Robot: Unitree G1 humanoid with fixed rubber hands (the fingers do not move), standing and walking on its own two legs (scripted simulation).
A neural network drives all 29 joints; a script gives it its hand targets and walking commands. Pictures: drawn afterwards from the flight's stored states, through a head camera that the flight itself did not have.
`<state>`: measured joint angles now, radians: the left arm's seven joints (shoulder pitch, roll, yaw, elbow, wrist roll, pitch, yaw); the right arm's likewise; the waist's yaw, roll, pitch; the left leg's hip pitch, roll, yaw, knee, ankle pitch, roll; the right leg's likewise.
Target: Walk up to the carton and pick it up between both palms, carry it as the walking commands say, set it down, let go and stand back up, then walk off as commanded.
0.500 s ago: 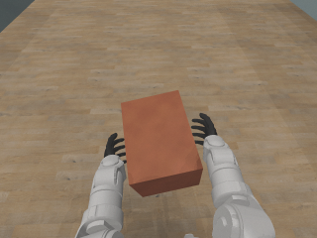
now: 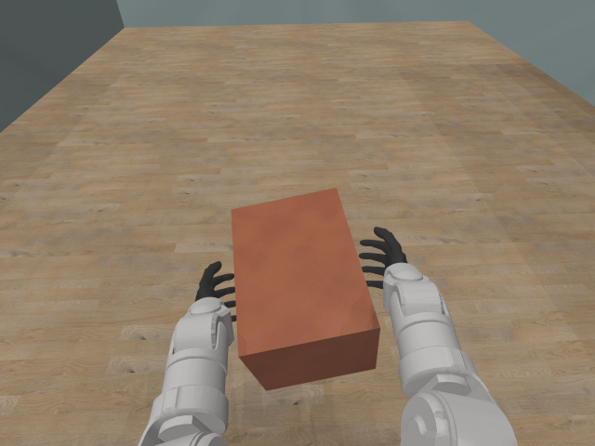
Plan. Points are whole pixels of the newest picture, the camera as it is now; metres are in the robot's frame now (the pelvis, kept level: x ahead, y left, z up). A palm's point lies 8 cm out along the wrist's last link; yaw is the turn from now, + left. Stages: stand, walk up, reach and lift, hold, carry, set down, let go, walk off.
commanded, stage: reach and lift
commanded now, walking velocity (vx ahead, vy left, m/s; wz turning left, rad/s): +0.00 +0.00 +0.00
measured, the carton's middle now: (301, 287) +0.41 -0.01 -0.03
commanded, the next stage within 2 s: hold in 1.24 s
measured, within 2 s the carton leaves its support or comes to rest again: neither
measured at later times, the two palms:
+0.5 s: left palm (208, 300) +0.32 +0.12 +0.07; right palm (399, 262) +0.35 -0.14 +0.10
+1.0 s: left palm (202, 287) +0.33 +0.13 +0.08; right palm (397, 261) +0.35 -0.14 +0.10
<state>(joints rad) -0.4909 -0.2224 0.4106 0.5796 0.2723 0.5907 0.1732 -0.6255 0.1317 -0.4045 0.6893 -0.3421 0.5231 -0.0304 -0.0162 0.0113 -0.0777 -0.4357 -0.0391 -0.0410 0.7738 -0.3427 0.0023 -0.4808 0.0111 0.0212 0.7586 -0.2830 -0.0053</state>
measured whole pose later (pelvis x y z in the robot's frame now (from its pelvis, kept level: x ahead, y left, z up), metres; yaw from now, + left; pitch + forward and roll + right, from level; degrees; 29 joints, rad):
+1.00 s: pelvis +0.01 +0.00 +0.02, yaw +0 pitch -4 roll +0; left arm -0.52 -0.18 0.35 0.57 0.30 0.74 0.16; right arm -0.62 0.14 -0.33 0.69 -0.33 0.67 -0.12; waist -0.02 0.01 -0.09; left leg -0.27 -0.03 -0.04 0.63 -0.30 0.00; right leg -0.31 0.01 0.02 0.62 -0.24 -0.01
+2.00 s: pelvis +0.01 +0.00 +0.02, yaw +0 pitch -5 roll +0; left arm -0.41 -0.20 0.32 0.50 0.27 0.76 0.14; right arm -0.54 0.16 -0.30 0.57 -0.33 0.73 -0.08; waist -0.02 0.01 -0.10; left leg -0.23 -0.03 -0.04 0.61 -0.28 0.00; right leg -0.27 0.01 0.02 0.59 -0.22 0.00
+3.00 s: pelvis +0.06 +0.01 +0.00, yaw +12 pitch +7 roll -2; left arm -0.36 -0.18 0.13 -0.25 0.09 1.24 0.27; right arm -0.40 0.20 -0.15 -0.23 -0.13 1.19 -0.23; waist -0.02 -0.02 -0.07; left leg -0.53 0.01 0.00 0.73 -0.35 0.02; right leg -0.40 -0.05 -0.14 0.89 -0.58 0.02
